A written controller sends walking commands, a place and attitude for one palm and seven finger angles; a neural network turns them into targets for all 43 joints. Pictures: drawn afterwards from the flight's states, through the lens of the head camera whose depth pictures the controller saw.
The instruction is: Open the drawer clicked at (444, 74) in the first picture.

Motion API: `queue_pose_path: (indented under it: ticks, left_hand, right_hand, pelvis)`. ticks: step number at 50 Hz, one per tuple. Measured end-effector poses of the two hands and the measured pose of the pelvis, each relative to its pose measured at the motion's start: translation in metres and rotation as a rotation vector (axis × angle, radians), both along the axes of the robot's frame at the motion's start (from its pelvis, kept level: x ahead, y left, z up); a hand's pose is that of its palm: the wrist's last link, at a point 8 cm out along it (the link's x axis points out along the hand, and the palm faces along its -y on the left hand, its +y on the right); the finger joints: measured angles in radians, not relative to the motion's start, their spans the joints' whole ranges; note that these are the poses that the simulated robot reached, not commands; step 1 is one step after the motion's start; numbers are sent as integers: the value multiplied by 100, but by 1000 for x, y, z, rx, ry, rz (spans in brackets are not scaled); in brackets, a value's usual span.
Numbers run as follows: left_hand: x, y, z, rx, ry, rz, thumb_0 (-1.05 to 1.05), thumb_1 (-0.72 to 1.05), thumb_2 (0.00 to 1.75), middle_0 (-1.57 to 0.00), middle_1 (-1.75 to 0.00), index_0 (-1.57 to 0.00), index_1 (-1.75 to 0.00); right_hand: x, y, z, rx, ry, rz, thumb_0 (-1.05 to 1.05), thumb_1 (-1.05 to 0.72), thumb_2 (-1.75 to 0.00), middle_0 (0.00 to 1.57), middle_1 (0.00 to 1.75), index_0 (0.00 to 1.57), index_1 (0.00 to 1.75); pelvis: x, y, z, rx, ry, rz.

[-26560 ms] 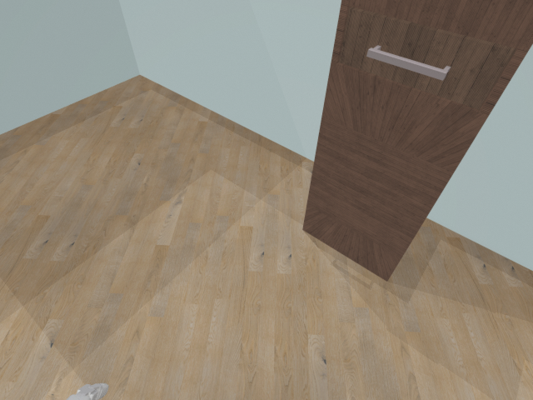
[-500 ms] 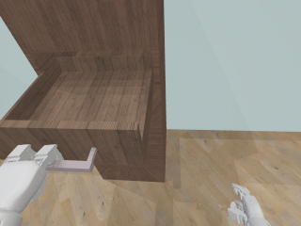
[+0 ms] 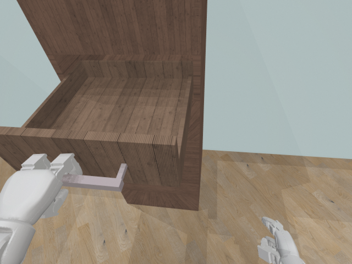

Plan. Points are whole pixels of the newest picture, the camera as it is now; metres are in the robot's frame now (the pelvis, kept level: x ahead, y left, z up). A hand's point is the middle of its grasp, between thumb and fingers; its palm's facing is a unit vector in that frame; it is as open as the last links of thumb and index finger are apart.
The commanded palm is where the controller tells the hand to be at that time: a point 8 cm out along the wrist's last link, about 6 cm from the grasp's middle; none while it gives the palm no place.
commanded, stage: open the thumb to release the handle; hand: left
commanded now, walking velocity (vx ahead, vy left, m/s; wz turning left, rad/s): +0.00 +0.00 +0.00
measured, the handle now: (76, 172) +0.24 +0.23 +0.14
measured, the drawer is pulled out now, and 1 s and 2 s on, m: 0.30 0.30 0.30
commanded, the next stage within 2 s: lift the hand off the handle in 0.24 s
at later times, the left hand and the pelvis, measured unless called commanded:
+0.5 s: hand (63, 203) +0.19 +0.24 +0.11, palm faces +0.11 -0.12 -0.99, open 13.6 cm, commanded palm +0.16 +0.25 +0.16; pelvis -0.01 +0.01 +0.00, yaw +0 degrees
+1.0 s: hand (57, 191) +0.19 +0.25 +0.14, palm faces +0.06 -0.06 -1.00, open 13.4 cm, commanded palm +0.17 +0.25 +0.22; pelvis -0.02 -0.01 +0.01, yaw +2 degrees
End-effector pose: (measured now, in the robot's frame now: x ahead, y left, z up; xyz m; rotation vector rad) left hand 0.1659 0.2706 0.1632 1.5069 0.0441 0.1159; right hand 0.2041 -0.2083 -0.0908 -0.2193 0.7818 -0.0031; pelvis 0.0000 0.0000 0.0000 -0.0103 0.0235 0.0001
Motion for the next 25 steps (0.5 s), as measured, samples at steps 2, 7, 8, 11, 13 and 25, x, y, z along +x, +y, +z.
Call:
queue_pose_path:
  ticks: [2,7,8,11,13,25]
  left_hand:
    - [0,0,0,3,2,-4,0,38,68,-34,-130,-38,-130]
    - [-1,1,-1,1,-3,-16,0,6,55,-33,-128,-36,-126]
    - [-1,1,-1,-4,-6,-15,0,0,52,-32,-128,-36,-126]
    - [-2,1,-1,-10,-12,-14,0,-18,44,-31,-126,-35,-124]
    - [-2,1,-2,-10,-16,-13,0,-27,40,-30,-125,-35,-123]
    - [-6,-22,-2,-61,-58,-18,0,-48,31,-28,-121,-34,-122]
  right_hand:
    - [0,0,1,-4,-3,2,1,-90,-90,20,30,20,30]
    - [-2,-3,4,-17,-8,0,1,-90,-90,20,30,20,30]
    - [-2,-4,4,-18,-9,-2,1,-90,-90,20,30,20,30]
    - [-4,-5,5,-22,-12,-6,1,-90,-90,20,30,20,30]
    - [-5,-5,5,-24,-10,-7,1,-90,-90,20,29,20,30]
    - [-8,8,5,6,-23,23,1,-90,-90,20,29,20,30]
  pelvis:
    - [-1,1,0,0,0,0]
    - [-4,2,0,-1,-1,1]
    - [-4,3,0,-2,-1,0]
    - [-6,4,0,-3,0,0]
    - [-6,5,0,-3,0,0]
    - [-9,10,1,-3,-12,5]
